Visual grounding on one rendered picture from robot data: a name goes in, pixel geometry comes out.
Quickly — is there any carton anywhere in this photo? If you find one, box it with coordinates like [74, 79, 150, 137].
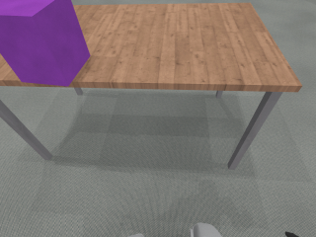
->
[0, 0, 91, 87]

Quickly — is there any table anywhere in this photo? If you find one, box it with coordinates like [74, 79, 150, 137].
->
[0, 2, 302, 170]

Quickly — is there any right robot thigh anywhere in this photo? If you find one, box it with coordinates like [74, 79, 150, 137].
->
[190, 223, 222, 237]

